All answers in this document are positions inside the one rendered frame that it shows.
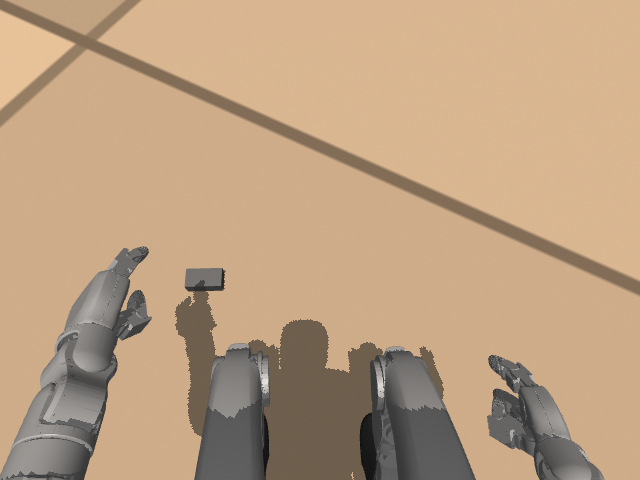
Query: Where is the left robot arm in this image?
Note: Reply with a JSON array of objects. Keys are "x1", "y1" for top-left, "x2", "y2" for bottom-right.
[{"x1": 0, "y1": 323, "x2": 118, "y2": 480}]

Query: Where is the left robot hand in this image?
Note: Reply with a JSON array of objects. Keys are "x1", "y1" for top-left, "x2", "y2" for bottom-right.
[{"x1": 64, "y1": 247, "x2": 152, "y2": 341}]

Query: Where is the right robot foot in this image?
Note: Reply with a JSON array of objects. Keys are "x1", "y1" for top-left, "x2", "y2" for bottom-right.
[{"x1": 360, "y1": 413, "x2": 377, "y2": 480}]

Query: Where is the right robot hand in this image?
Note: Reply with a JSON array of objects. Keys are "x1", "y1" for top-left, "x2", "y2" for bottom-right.
[{"x1": 487, "y1": 355, "x2": 572, "y2": 458}]

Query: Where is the right robot arm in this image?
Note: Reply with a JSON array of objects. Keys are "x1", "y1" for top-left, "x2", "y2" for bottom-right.
[{"x1": 534, "y1": 438, "x2": 604, "y2": 480}]

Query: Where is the small box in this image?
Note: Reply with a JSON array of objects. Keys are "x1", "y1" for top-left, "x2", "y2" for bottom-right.
[{"x1": 185, "y1": 268, "x2": 224, "y2": 292}]

